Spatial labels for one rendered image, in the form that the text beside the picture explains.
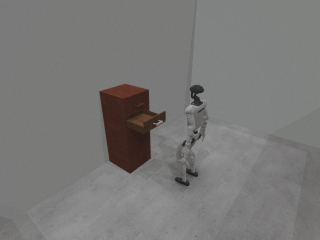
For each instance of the right robot upper arm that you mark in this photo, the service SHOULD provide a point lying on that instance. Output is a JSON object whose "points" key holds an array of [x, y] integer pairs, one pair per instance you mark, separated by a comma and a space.
{"points": [[205, 115]]}

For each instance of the right robot hand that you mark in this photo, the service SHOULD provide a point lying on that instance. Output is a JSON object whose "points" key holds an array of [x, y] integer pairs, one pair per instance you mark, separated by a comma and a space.
{"points": [[203, 136]]}

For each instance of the drawer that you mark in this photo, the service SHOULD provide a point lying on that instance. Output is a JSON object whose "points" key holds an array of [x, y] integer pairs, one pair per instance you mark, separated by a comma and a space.
{"points": [[142, 120]]}

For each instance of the left robot hand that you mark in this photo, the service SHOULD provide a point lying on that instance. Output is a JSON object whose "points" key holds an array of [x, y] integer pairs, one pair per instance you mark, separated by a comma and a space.
{"points": [[185, 151]]}

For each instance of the left robot shin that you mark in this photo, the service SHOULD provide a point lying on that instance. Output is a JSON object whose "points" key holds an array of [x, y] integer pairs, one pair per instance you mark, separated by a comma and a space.
{"points": [[182, 169]]}

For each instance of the robot head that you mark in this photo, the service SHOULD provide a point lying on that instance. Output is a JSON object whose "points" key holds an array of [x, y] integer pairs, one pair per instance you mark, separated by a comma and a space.
{"points": [[196, 89]]}

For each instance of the cabinet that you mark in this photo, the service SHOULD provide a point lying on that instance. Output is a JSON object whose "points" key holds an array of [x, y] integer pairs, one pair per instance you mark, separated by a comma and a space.
{"points": [[127, 148]]}

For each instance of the robot right forearm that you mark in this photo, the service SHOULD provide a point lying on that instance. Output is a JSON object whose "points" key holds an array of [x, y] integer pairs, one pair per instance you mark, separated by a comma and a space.
{"points": [[203, 125]]}

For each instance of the left robot upper arm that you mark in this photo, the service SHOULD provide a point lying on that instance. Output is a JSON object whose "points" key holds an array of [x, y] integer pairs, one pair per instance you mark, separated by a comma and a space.
{"points": [[189, 111]]}

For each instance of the robot left forearm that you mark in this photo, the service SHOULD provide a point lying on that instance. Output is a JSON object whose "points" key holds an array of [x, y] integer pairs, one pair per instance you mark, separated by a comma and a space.
{"points": [[190, 135]]}

